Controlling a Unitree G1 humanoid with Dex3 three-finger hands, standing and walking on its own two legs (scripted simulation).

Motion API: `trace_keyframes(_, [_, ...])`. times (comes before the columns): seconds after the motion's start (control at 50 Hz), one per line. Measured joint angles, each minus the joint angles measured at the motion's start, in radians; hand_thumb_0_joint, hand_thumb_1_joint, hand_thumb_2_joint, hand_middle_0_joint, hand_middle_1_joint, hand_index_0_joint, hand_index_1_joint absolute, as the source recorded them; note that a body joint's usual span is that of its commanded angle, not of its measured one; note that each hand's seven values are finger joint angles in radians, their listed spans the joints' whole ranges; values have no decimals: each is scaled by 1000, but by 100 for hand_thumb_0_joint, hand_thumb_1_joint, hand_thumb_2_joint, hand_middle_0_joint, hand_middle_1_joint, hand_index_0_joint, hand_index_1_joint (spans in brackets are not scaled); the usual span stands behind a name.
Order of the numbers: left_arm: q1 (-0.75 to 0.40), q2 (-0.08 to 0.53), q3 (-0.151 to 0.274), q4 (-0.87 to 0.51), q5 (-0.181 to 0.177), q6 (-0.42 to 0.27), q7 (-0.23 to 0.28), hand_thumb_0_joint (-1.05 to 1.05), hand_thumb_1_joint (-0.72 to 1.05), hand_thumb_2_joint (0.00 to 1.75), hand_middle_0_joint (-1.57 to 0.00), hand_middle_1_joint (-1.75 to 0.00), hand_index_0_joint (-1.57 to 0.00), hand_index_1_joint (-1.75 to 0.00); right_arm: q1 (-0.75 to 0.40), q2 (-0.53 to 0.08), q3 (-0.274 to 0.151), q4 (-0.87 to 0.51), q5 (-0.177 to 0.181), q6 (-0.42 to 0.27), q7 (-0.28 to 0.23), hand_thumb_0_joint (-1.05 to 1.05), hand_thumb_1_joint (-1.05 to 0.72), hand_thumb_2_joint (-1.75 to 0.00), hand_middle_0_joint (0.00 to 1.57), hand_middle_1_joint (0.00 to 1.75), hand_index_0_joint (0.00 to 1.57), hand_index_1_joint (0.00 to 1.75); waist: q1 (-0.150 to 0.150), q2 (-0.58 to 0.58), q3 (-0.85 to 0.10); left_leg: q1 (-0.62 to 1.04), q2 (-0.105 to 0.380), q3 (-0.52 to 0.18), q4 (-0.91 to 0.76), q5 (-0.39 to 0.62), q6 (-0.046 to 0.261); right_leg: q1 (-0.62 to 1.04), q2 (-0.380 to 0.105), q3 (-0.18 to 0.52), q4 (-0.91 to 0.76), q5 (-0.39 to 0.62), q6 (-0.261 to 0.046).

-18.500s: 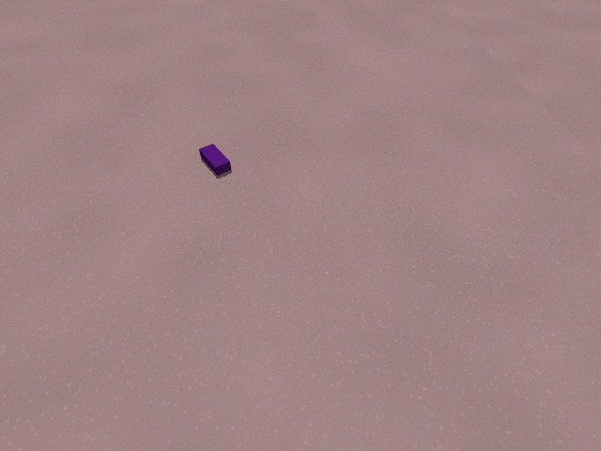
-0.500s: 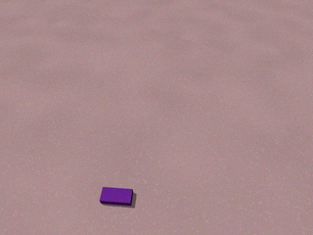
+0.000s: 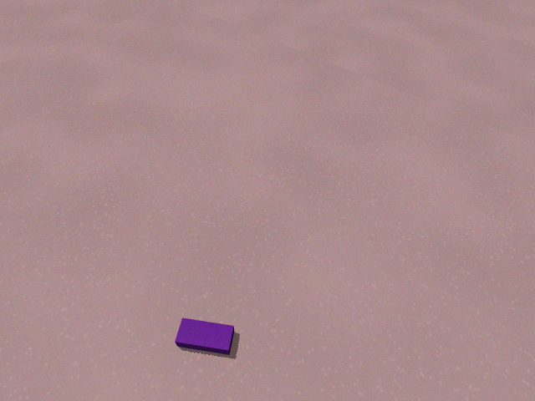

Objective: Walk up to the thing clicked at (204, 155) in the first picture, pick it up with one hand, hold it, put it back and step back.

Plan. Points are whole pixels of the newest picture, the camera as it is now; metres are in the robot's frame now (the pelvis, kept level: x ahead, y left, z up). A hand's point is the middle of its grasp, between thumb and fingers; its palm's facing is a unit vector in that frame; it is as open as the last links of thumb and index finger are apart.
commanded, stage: walk up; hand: left
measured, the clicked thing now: (205, 336) +0.43 +0.23 -0.74
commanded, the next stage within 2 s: stand in 1.40 s
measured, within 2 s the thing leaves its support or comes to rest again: neither
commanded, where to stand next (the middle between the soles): +0.03 -0.04 m, yaw -6 degrees
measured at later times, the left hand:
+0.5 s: hand out of the picture +0.11 +0.22 -0.15, palm faces -0.04 -0.91 -0.41, open 7.4 cm
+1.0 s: hand out of the picture +0.02 +0.24 -0.15, palm faces -0.01 -0.93 -0.36, open 7.4 cm
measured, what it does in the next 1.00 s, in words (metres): steps on the spot: right foot, then left foot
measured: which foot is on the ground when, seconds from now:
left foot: down 0.00-0.28, up 0.30-0.54, down 0.56-1.00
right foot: up 0.00-0.24, down 0.26-1.00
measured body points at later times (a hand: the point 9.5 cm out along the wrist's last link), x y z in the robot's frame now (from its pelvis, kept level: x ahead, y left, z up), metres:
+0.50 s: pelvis -0.03 -0.04 -0.01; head +0.05 -0.05 +0.43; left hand +0.11 +0.26 -0.12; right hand +0.09 -0.35 -0.15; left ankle -0.08 +0.10 -0.69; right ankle +0.03 -0.15 -0.73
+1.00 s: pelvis -0.04 -0.02 +0.00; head -0.03 -0.02 +0.45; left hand +0.02 +0.29 -0.13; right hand +0.05 -0.33 -0.12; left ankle -0.04 +0.11 -0.73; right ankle -0.01 -0.15 -0.73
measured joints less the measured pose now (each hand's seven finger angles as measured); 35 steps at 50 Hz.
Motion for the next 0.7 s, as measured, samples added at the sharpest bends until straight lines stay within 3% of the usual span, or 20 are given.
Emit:
trace_keyframes(0.04, [-16,5,-7,1,-12,12,8,1,91,90,-20,-30,-20,-30,-12,11,10,-8,4,-4,-13,1,-90,-89,20,30,20,30,0,-6,22,15,-1,-2,-23,0,2,-37,27,48,60,-54,-14])
trace_keyframes(0.16, [-73,-4,-25,-35,-15,27,19,1,91,90,-20,-30,-20,-30,-77,20,15,-49,23,14,-42,1,-90,-89,21,30,20,30,-10,8,84,10,12,-3,-13,-7,-8,-150,60,88,147,-7,-28])
trace_keyframes(0.22, [-94,-11,-25,-65,-11,25,19,1,91,90,-20,-30,-20,-30,-109,13,12,-73,33,41,-49,1,-90,-89,21,30,20,30,-15,23,98,-20,21,-6,47,-37,-21,-167,59,73,106,61,-32])
trace_keyframes(0.26, [-100,-11,-23,-80,-9,16,20,1,91,90,-20,-30,-20,-30,-128,6,10,-86,43,62,-47,1,-90,-89,21,30,20,30,-12,27,97,-53,24,-4,117,-71,-31,-148,53,62,22,218,-31])
trace_keyframes(0.28, [-109,-17,-20,-84,-8,12,22,1,91,90,-20,-30,-20,-30,-143,0,7,-90,50,72,-47,1,-90,-89,21,30,20,30,-16,42,104,-79,34,-12,168,-78,-30,-150,62,54,30,194,-25])
trace_keyframes(0.34, [-131,-35,-26,-119,-3,5,24,1,91,90,-20,-30,-20,-30,-184,-8,0,-111,58,103,-53,1,-90,-89,21,30,20,30,-13,48,134,-181,-30,-75,448,-261,-11,-171,56,60,52,162,-31])
trace_keyframes(0.42, [-146,-52,-32,-169,16,8,35,1,91,90,-20,-30,-20,-30,-184,-20,-3,-138,59,105,-49,1,-90,-89,20,30,20,30,-1,53,140,-244,-90,-121,683,-273,-12,-195,54,71,18,201,-36])
trace_keyframes(0.46, [-147,-57,-33,-183,25,1,40,1,91,90,-20,-30,-20,-30,-163,-21,0,-133,52,95,-44,1,-90,-89,20,30,20,30,1,58,128,-207,-74,-115,606,-252,-21,-200,58,63,5,213,-36])
trace_keyframes(0.52, [-128,-56,-33,-193,28,-7,34,1,91,90,-20,-30,-20,-30,-112,-13,3,-104,29,84,-31,1,-90,-89,20,30,20,30,-7,54,87,-85,-30,-77,280,-249,-27,-204,55,38,17,205,-33])
trace_keyframes(0.56, [-115,-43,-33,-190,16,-6,28,1,90,90,-20,-30,-20,-30,-86,0,-1,-79,8,79,-26,1,-90,-89,20,30,20,30,-11,28,72,-5,-30,-54,79,-109,-17,-212,39,34,54,187,-21])
trace_keyframes(0.6, [-96,-32,-27,-168,2,-3,32,1,91,90,-20,-30,-20,-30,-70,19,-1,-64,-7,84,-16,1,-90,-89,20,30,20,30,-1,-9,70,16,-43,-31,61,-77,-15,-211,36,68,79,134,-16])
trace_keyframes(0.64, [-73,-29,-20,-136,-2,1,35,1,91,90,-20,-30,-20,-30,-58,21,0,-63,-8,85,-4,1,-90,-89,20,30,20,30,-15,3,62,15,-24,-39,67,-82,-12,-203,72,84,132,18,-23])
trace_keyframes(0.66, [-62,-25,-17,-123,-4,1,33,1,91,90,-20,-30,-20,-30,-53,22,2,-63,-7,82,-3,1,-90,-89,20,30,20,30,-17,7,59,16,-15,-40,66,-81,-14,-189,84,87,135,12,-28])
trace_keyframes(0.7, [-36,-20,-14,-102,-4,-11,29,1,91,90,-20,-30,-20,-30,-46,22,4,-66,-1,78,-2,1,-90,-89,21,30,20,30,-12,12,49,10,-4,-35,76,-87,-23,-127,86,77,28,94,-32])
